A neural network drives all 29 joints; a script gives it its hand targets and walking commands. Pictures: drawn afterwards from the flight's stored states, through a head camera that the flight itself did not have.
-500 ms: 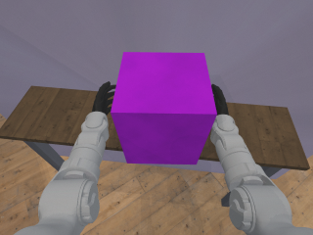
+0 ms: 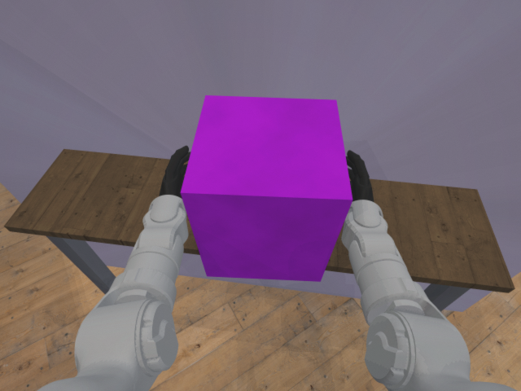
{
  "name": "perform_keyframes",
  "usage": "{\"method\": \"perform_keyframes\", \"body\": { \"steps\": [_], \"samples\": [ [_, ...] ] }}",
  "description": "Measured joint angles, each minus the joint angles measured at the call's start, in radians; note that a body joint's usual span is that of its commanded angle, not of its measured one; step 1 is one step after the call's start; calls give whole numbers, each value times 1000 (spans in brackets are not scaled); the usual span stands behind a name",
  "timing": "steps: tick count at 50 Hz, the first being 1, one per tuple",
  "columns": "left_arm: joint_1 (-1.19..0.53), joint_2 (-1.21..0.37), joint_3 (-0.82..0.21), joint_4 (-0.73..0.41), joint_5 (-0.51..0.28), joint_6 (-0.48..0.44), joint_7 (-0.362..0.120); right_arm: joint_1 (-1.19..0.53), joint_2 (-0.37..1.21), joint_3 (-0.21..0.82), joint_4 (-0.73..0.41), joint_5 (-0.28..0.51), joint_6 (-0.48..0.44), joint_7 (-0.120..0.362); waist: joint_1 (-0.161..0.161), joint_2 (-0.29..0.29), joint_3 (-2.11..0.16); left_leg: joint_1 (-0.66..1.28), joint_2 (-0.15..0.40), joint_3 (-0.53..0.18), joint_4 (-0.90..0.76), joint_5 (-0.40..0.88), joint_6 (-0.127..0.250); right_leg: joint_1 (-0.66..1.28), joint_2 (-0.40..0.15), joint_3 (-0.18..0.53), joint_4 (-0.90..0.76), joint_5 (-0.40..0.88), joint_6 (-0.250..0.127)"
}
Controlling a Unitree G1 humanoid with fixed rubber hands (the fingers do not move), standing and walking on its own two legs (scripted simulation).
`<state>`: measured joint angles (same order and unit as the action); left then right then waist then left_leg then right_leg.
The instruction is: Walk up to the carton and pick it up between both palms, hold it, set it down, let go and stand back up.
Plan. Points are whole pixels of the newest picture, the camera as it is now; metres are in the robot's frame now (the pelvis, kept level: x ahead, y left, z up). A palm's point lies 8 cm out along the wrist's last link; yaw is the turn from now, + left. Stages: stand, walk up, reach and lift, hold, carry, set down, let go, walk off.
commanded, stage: reach and lift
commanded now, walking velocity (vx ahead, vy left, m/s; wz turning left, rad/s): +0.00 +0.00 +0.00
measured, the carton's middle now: (266, 194) +0.44 +0.01 +0.05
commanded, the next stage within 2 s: none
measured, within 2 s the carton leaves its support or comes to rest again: leaves its support in 0.36 s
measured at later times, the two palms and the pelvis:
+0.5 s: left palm (171, 183) +0.42 +0.16 +0.10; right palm (365, 194) +0.41 -0.14 +0.09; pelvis +0.02 +0.01 +0.00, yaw +0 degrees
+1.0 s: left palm (156, 172) +0.38 +0.16 +0.17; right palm (382, 183) +0.38 -0.14 +0.15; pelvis -0.02 +0.00 +0.01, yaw +0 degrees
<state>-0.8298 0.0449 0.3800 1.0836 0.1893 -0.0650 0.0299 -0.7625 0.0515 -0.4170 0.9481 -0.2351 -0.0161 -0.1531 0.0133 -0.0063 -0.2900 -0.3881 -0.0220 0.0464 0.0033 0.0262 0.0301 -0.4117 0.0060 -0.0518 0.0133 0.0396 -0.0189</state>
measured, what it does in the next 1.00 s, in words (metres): stands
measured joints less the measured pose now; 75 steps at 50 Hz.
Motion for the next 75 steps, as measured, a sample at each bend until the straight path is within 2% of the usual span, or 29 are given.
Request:
{"method": "perform_keyframes", "body": {
  "steps": [5,11,17,22,27,32,39,45,57,75],
  "samples": [
    [42,-36,41,-63,61,16,-20,53,40,-54,-84,-64,21,29,3,0,-13,41,-4,-1,-71,31,4,46,0,0,-82,37,2],
    [77,-60,34,-148,80,73,-31,93,64,-61,-170,-90,71,45,-1,-5,1,74,-8,-1,-92,34,8,79,-3,1,-103,40,6],
    [116,-65,-27,-227,49,143,-28,144,69,-24,-247,-47,130,45,-4,-9,9,110,-12,3,-91,19,11,113,-7,5,-101,27,11],
    [139,-61,-95,-278,-11,202,-4,171,48,25,-297,16,187,38,-1,-9,15,154,-15,4,-78,0,13,164,-10,8,-101,15,15],
    [126,-42,-151,-306,-66,267,26,153,17,66,-308,71,246,27,2,-8,32,197,-16,7,-30,-35,14,218,-13,11,-80,-4,17],
    [69,-21,-167,-284,-93,326,43,94,-12,77,-276,92,303,19,5,-2,55,223,-12,7,36,-72,13,255,-11,10,-38,-28,15],
    [-7,-13,-132,-240,-73,377,44,19,-30,59,-224,78,346,22,10,4,73,237,-6,7,78,-83,10,274,-7,9,-4,-36,11],
    [-20,-25,-93,-239,-41,390,33,9,-24,40,-224,57,359,30,14,5,73,234,-4,5,68,-61,8,268,-5,7,-7,-19,6],
    [30,-39,-91,-323,-39,439,14,60,2,54,-323,56,421,27,10,3,64,209,0,3,48,-17,4,228,-1,5,5,7,-1],
    [22,-20,-139,-454,-83,581,12,69,-1,102,-491,91,584,3,-7,4,80,161,5,2,154,-50,2,176,-2,2,122,-32,-4]
  ]
}}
